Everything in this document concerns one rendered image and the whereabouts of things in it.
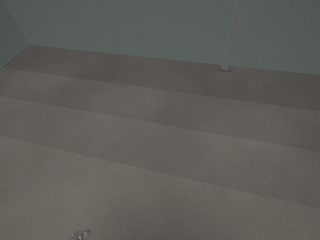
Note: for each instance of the left robot hand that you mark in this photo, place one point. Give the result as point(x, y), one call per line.
point(80, 235)

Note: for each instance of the panel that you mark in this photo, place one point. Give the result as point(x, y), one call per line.
point(239, 6)

